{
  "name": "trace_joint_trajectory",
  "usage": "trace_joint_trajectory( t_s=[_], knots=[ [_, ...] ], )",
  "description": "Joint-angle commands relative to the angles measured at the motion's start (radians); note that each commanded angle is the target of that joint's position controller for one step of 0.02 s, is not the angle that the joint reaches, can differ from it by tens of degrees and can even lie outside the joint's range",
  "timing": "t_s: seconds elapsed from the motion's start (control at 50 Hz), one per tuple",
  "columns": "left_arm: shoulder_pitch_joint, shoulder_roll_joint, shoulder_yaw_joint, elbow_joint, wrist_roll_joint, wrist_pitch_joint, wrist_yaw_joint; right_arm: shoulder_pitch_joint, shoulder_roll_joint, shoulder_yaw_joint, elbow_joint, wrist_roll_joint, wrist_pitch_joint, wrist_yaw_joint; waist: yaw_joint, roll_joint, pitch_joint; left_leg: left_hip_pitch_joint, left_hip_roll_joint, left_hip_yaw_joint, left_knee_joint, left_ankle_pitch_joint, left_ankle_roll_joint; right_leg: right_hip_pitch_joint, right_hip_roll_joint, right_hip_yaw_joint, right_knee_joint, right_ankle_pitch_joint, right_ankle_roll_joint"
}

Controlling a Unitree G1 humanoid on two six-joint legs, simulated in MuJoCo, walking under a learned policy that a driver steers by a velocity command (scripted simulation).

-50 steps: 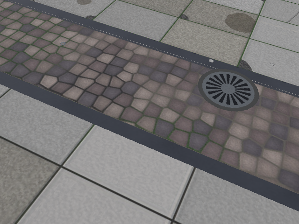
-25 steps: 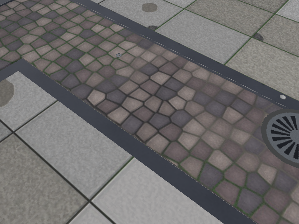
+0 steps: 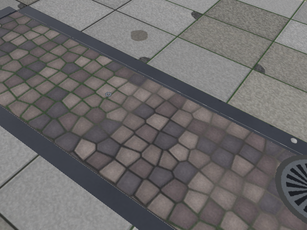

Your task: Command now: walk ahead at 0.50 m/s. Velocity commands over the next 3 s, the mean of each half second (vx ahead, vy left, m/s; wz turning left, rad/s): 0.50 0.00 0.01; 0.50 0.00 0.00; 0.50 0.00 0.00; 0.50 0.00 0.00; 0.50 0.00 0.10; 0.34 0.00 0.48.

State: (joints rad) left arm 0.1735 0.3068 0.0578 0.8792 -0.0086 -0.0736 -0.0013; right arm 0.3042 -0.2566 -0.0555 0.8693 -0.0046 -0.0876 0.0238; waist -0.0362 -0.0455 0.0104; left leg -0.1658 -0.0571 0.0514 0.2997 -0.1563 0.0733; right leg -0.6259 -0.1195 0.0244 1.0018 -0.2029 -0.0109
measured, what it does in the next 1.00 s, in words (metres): walks ahead: right foot, then left foot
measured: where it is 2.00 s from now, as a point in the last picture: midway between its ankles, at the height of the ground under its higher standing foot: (152, 120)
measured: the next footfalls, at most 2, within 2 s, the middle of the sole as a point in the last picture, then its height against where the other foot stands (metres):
right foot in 0.30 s outside the picture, level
left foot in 0.82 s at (128, 194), level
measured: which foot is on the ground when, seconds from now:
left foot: down 0.00-0.30, up 0.32-0.80, down 0.82-1.00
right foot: up 0.00-0.28, down 0.30-0.84, up 0.86-1.00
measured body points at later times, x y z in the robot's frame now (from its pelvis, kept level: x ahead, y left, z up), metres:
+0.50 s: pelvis +0.29 -0.06 +0.00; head +0.32 -0.07 +0.45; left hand +0.37 +0.21 -0.13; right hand +0.38 -0.34 -0.13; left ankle +0.29 +0.10 -0.67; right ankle +0.32 -0.14 -0.75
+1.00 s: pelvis +0.58 +0.01 -0.01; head +0.61 +0.02 +0.44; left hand +0.66 +0.28 -0.14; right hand +0.67 -0.26 -0.12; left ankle +0.62 +0.09 -0.75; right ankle +0.53 -0.14 -0.66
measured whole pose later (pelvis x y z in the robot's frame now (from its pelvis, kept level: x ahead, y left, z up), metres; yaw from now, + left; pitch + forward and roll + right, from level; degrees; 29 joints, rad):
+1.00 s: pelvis +0.58 +0.01 -0.01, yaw +0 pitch +1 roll +0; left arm 0.24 0.29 0.06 0.93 -0.02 -0.08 0.00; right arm 0.22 -0.25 -0.06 0.88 -0.01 -0.09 0.03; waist -0.01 -0.03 0.03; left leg -0.28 -0.04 0.06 0.41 -0.15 0.07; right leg -0.47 -0.07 0.02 1.13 -0.34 -0.04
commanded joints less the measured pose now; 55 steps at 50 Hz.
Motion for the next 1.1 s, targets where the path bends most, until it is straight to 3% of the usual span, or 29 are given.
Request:
trace_joint_trajectory(
  t_s=[0.02,0.1,0.2,0.26,0.28,0.3,0.32,0.34,0.36,0.38,0.4,0.42,0.46,0.5,0.56,0.62,0.72,0.78,0.8,0.82,0.84,0.86,0.88,0.9,0.92,0.94,0.98,1.04,1.1],
  knots=[
    [-0.018,0.039,0.009,-0.057,0.010,-0.002,0.000,-0.038,-0.148,-0.031,-0.050,0.004,-0.020,-0.014,0.034,0.093,0.011,0.026,0.265,-0.189,-0.184,0.201,0.158,-0.073,-0.030,0.029,-0.140,0.167,0.019],
    [-0.164,0.012,-0.006,-0.097,0.002,-0.013,-0.016,0.035,-0.164,-0.032,-0.011,0.013,-0.013,-0.026,-0.017,0.093,0.045,0.034,0.232,-0.114,-0.198,0.175,0.125,-0.009,0.017,-0.018,-0.371,0.341,0.015],
    [-0.280,0.026,-0.011,-0.152,-0.007,-0.025,-0.044,0.119,-0.174,-0.036,0.044,0.020,0.014,-0.033,-0.041,0.095,0.074,0.226,0.304,-0.130,-0.121,0.244,0.116,-0.064,0.042,-0.014,-0.483,0.253,-0.023],
    [-0.208,0.066,0.004,-0.144,-0.007,-0.031,-0.052,0.099,-0.194,-0.043,0.049,0.020,0.030,-0.039,0.017,0.133,0.017,0.289,0.316,-0.124,-0.003,0.523,0.087,0.075,0.090,-0.052,-0.511,0.136,-0.063],
    [-0.096,0.095,0.022,-0.113,-0.005,-0.031,-0.048,0.080,-0.194,-0.042,0.046,0.019,0.036,-0.040,0.081,0.137,-0.053,0.272,0.284,-0.095,0.124,0.684,0.068,0.238,0.125,-0.085,-0.532,0.144,-0.088],
    [0.077,0.147,0.046,-0.063,0.001,-0.030,-0.039,0.076,-0.170,-0.030,0.035,0.013,0.039,-0.042,0.151,0.120,-0.171,0.153,0.234,-0.059,0.331,0.651,0.038,0.512,0.089,-0.049,-0.497,0.189,-0.127],
    [0.227,0.243,0.069,-0.039,0.020,-0.025,-0.029,0.163,-0.086,-0.002,0.007,0.000,0.024,-0.035,0.150,-0.052,-0.342,-0.218,0.119,-0.015,0.714,0.280,-0.026,0.936,-0.168,0.321,-0.477,0.157,-0.260],
    [0.261,0.215,0.060,-0.020,0.005,-0.018,-0.032,0.209,-0.037,0.015,0.029,0.005,0.000,-0.027,0.138,-0.198,-0.440,-0.455,-0.009,-0.123,0.933,-0.426,-0.051,1.084,-0.285,0.683,-0.631,-0.004,-0.347],
    [0.213,0.146,0.039,-0.026,-0.008,-0.017,-0.029,0.102,-0.146,-0.014,0.010,0.035,-0.018,-0.020,0.157,-0.122,-0.305,-0.572,0.054,-0.182,1.020,-0.413,-0.035,0.994,-0.245,0.607,-0.676,-0.112,-0.294],
    [0.128,0.119,0.030,-0.042,-0.007,-0.017,-0.025,0.019,-0.166,-0.019,-0.016,0.049,-0.028,-0.020,0.135,-0.077,-0.169,-0.604,0.108,-0.146,0.997,-0.313,-0.023,0.837,-0.213,0.466,-0.707,-0.078,-0.255],
    [0.063,0.091,0.022,-0.053,0.001,-0.018,-0.025,-0.024,-0.158,-0.021,-0.021,0.040,-0.029,-0.027,0.105,-0.015,-0.090,-0.567,0.151,-0.121,0.940,-0.227,-0.026,0.684,-0.174,0.367,-0.745,-0.002,-0.236],
    [0.024,0.064,0.014,-0.058,0.013,-0.022,-0.028,-0.024,-0.146,-0.026,-0.020,0.028,-0.021,-0.032,0.069,-0.015,-0.043,-0.509,0.181,-0.121,0.883,-0.172,-0.030,0.569,-0.138,0.292,-0.779,0.071,-0.222],
    [0.007,0.051,0.012,-0.052,0.019,-0.029,-0.032,0.019,-0.096,-0.022,-0.008,0.021,0.003,-0.034,0.026,-0.038,-0.037,-0.420,0.204,-0.123,0.829,-0.129,-0.041,0.468,-0.109,0.221,-0.836,0.124,-0.224],
    [0.023,0.076,0.018,-0.036,0.014,-0.037,-0.028,-0.008,-0.081,-0.020,-0.021,0.015,0.017,-0.037,0.016,-0.027,-0.011,-0.444,0.214,-0.112,0.761,-0.078,-0.061,0.432,-0.105,0.163,-0.871,0.193,-0.237],
    [0.068,0.101,0.025,-0.013,0.010,-0.032,-0.011,-0.112,-0.079,-0.019,-0.056,0.006,0.015,-0.034,0.038,-0.008,0.015,-0.503,0.215,-0.102,0.578,0.095,-0.082,0.454,-0.083,0.091,-0.888,0.262,-0.221],
    [0.113,0.113,0.026,0.006,0.001,-0.026,-0.001,-0.222,-0.054,-0.006,-0.082,0.010,0.005,-0.022,0.075,-0.006,0.034,-0.448,0.178,-0.064,0.376,0.248,-0.080,0.455,-0.047,0.023,-0.895,0.253,-0.189],
    [0.204,0.128,0.033,0.057,-0.011,-0.005,0.004,-0.353,-0.068,0.000,-0.133,0.022,-0.004,0.003,0.111,-0.006,0.067,-0.476,0.148,-0.067,0.235,0.222,-0.055,0.621,-0.115,0.039,-0.840,0.243,-0.180],
    [0.187,0.147,0.042,0.062,-0.013,0.012,0.011,-0.311,-0.107,-0.012,-0.134,0.022,-0.011,0.015,0.062,-0.030,0.033,-0.392,0.118,-0.052,0.201,0.104,-0.015,0.701,-0.148,0.048,-0.745,0.414,-0.152],
    [0.164,0.151,0.042,0.057,-0.014,0.018,0.012,-0.226,-0.131,-0.026,-0.111,0.020,-0.012,0.014,0.010,-0.036,-0.018,-0.266,0.086,-0.021,0.181,0.090,0.005,0.697,-0.125,0.024,-0.645,0.572,-0.135],
    [0.162,0.126,0.033,0.052,-0.008,0.023,0.014,-0.065,-0.178,-0.051,-0.059,0.016,-0.011,0.006,-0.060,-0.016,-0.120,-0.038,0.073,-0.010,0.183,0.107,0.035,0.634,-0.070,-0.015,-0.457,0.629,-0.107],
    [0.184,0.079,0.011,0.027,0.015,0.023,0.016,0.111,-0.254,-0.072,-0.026,0.005,-0.007,-0.004,-0.108,0.109,-0.274,0.268,0.259,-0.224,0.216,0.128,0.099,0.429,-0.004,-0.064,-0.135,0.348,-0.071],
    [0.309,-0.047,-0.023,0.026,0.010,-0.001,0.003,0.144,-0.305,-0.081,-0.001,0.009,-0.002,0.003,-0.032,0.378,-0.380,0.564,0.447,-0.699,0.082,-0.108,0.256,0.037,0.186,-0.028,0.178,-0.325,-0.017],
    [0.233,0.069,0.001,0.034,-0.013,-0.023,-0.003,0.126,-0.201,-0.052,-0.016,0.019,-0.004,0.004,-0.075,0.256,-0.337,0.538,0.424,-0.738,0.012,-0.236,0.222,-0.077,0.137,0.096,0.285,-0.386,-0.033],
    [0.137,0.113,0.014,0.002,-0.037,-0.038,-0.007,0.047,-0.168,-0.041,-0.030,0.016,-0.008,0.000,-0.066,0.208,-0.199,0.415,0.396,-0.597,-0.007,-0.198,0.180,-0.137,0.089,0.078,0.293,-0.295,-0.049],
    [0.090,0.105,0.013,-0.006,-0.034,-0.043,-0.001,-0.027,-0.154,-0.035,-0.045,0.008,-0.009,-0.001,-0.037,0.124,-0.124,0.278,0.363,-0.493,-0.031,-0.090,0.163,-0.107,0.037,0.051,0.253,-0.201,-0.048],
    [0.068,0.098,0.019,-0.007,-0.018,-0.040,0.004,-0.073,-0.128,-0.029,-0.049,0.001,-0.011,0.001,-0.011,0.101,-0.069,0.164,0.332,-0.416,-0.059,0.005,0.158,-0.071,0.007,0.045,0.195,-0.143,-0.041],
    [0.105,0.064,0.019,0.003,-0.012,-0.017,0.004,-0.098,-0.100,-0.021,-0.045,-0.009,-0.018,0.004,0.037,0.130,-0.057,0.058,0.296,-0.331,-0.113,0.082,0.154,0.025,-0.025,0.051,0.135,-0.088,-0.032],
    [0.063,0.037,0.016,-0.013,-0.002,0.006,0.008,-0.073,-0.134,-0.029,-0.022,0.001,-0.025,-0.004,0.047,0.108,-0.012,0.009,0.290,-0.253,-0.172,0.143,0.172,-0.012,-0.039,0.037,0.024,-0.014,-0.003],
    [-0.031,0.030,0.015,-0.042,0.006,0.005,0.005,-0.033,-0.149,-0.032,0.001,0.004,-0.017,-0.019,0.025,0.095,0.016,0.029,0.268,-0.185,-0.194,0.173,0.156,-0.062,-0.034,0.027,-0.149,0.151,0.019]
  ],
)
Over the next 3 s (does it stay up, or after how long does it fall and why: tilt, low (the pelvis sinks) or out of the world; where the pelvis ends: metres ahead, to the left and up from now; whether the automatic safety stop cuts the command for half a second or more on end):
stays up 1.66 0.00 -0.03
